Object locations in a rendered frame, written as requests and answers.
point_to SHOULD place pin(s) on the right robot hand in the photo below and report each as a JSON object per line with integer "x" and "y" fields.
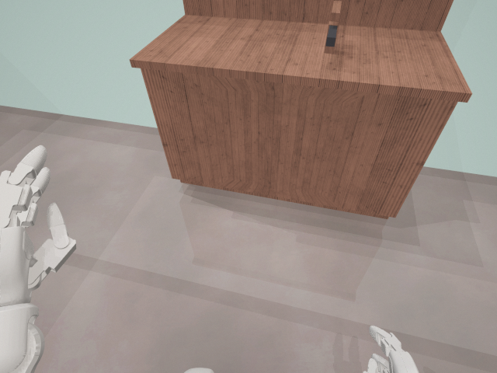
{"x": 399, "y": 361}

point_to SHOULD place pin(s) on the left robot hand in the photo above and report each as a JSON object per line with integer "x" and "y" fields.
{"x": 19, "y": 193}

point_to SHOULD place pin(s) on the counter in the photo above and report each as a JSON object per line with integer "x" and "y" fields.
{"x": 248, "y": 98}

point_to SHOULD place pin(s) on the tap lever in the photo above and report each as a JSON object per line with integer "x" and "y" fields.
{"x": 330, "y": 42}

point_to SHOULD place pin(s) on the robot left forearm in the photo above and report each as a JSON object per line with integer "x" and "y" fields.
{"x": 21, "y": 342}

